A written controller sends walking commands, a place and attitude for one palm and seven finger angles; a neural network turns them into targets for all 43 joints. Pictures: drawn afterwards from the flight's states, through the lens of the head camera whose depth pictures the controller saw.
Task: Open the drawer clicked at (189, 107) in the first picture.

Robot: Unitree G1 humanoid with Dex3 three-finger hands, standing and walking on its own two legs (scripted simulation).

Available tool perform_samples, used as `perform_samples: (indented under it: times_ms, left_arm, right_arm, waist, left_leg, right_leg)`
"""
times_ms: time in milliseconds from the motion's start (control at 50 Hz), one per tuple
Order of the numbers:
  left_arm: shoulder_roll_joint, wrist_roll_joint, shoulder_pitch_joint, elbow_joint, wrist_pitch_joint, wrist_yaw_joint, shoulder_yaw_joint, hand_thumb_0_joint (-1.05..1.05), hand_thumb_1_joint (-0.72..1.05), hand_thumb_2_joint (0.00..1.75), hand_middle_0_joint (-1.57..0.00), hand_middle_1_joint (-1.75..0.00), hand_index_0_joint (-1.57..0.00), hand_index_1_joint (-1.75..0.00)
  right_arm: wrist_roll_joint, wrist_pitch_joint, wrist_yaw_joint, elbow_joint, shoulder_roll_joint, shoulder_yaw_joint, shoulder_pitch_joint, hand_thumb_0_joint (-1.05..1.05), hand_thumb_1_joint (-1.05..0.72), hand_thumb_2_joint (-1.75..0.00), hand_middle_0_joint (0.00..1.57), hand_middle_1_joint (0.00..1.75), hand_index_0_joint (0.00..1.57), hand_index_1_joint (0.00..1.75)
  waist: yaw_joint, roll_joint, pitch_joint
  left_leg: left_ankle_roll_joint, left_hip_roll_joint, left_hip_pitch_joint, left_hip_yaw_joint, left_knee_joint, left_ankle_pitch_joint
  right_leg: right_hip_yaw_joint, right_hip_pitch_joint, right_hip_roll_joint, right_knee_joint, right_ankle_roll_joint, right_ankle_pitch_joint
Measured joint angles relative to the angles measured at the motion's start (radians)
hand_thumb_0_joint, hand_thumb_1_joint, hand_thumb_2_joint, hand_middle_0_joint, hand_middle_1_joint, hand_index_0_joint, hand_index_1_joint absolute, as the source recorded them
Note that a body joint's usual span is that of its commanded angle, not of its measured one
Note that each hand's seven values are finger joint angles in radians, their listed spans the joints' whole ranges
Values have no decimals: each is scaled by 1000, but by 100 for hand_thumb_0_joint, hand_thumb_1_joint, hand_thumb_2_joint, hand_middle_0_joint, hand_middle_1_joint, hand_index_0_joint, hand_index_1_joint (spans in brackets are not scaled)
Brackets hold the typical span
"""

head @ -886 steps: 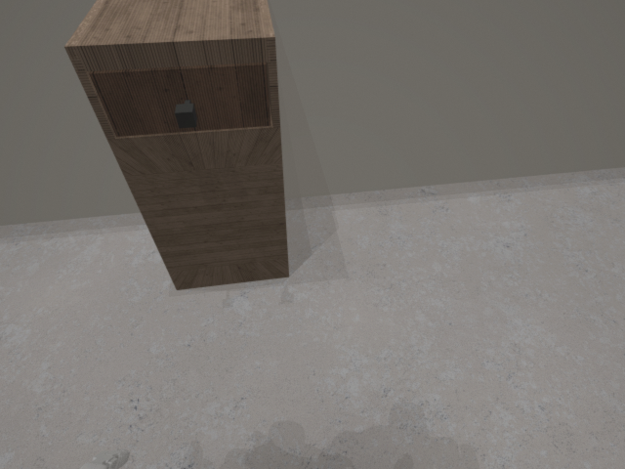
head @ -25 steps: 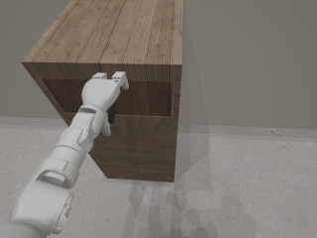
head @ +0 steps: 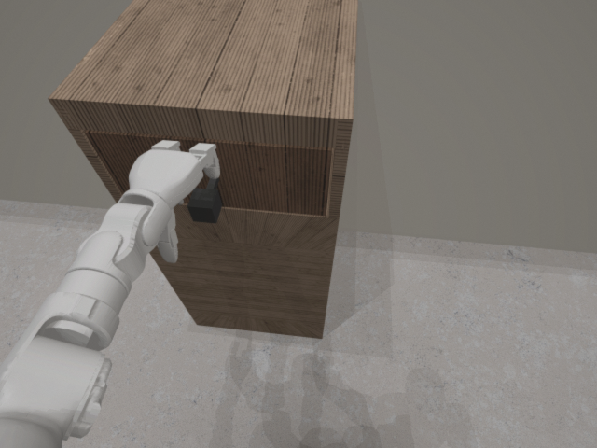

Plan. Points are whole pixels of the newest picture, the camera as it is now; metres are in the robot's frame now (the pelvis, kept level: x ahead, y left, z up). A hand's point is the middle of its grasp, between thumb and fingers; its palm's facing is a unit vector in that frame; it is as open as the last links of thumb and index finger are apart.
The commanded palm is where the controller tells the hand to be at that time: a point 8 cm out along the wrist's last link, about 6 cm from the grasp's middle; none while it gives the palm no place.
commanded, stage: lift the fingers back up to retry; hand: left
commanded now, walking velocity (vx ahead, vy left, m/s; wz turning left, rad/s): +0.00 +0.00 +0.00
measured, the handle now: (208, 196) +0.49 +0.16 +0.01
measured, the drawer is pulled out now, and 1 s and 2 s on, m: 0.00 0.00 0.00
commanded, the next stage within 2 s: re-aim the fingers above the handle in 0.02 s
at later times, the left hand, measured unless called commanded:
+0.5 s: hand (170, 193) +0.44 +0.20 +0.07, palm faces -0.09 -0.01 -1.00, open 13.7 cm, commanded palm +0.43 +0.19 +0.14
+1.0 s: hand (202, 179) +0.46 +0.15 +0.09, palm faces +0.01 -0.02 -1.00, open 13.5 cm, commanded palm +0.43 +0.20 +0.14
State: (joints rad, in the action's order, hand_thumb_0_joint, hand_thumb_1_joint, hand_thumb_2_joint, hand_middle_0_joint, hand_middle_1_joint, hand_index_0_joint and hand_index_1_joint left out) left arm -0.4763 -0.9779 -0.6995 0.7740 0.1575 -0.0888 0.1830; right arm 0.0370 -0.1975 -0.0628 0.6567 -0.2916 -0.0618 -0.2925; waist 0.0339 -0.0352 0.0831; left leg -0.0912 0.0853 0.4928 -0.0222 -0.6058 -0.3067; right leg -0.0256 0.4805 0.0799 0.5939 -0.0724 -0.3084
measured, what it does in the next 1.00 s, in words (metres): stands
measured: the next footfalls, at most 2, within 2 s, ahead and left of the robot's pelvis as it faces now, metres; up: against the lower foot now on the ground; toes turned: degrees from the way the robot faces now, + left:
none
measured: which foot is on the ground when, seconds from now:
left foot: down 0.00-1.00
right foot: down 0.00-1.00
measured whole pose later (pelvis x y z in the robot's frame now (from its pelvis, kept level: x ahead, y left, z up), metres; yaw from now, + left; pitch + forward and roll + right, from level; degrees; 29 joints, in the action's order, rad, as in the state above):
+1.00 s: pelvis +0.00 -0.01 +0.00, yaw -2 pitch +11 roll +0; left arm -0.42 -1.02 -0.74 0.85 0.04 -0.18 0.15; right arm 0.05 -0.25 -0.06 0.66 -0.23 0.01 -0.23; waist 0.05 -0.05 0.12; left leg -0.08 0.07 0.47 -0.06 -0.57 -0.30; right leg 0.01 0.48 0.10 0.59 -0.08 -0.29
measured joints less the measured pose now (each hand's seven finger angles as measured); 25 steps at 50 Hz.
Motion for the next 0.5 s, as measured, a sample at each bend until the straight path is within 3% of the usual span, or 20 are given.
perform_samples:
  times_ms: [80,240,380,500]
  left_arm:
    - [21,-7,9,-38,36,-61,-17,0,-49,30,-32,-120,-33,-120]
    - [80,-36,21,-5,-49,-150,-52,0,-49,30,-40,-126,-35,-123]
    - [53,-43,-4,64,-135,-97,-64,0,-49,30,-36,-123,-37,-125]
    - [9,-23,4,54,-121,-18,-38,0,-49,30,-33,-121,-34,-122]
  right_arm:
    - [-7,0,17,20,3,-10,-1,1,-91,-90,20,30,20,30]
    - [-7,-33,51,34,37,20,29,1,-91,-90,20,30,20,30]
    - [11,-47,27,0,78,62,59,1,-91,-90,20,30,20,30]
    - [12,-28,13,-32,57,44,42,1,-91,-90,20,30,20,30]
  waist:
    - [4,-5,15]
    - [-5,-36,48]
    - [7,-25,39]
    - [2,-16,25]
  left_leg:
    - [-2,1,22,-7,-15,-11]
    - [-7,-3,19,-39,-7,-18]
    - [-2,-10,-19,-44,27,1]
    - [4,-9,-30,-22,29,6]
  right_leg:
    - [6,26,-1,20,3,-12]
    - [38,38,4,30,8,-16]
    - [46,4,10,0,3,3]
    - [25,-18,9,-15,-4,8]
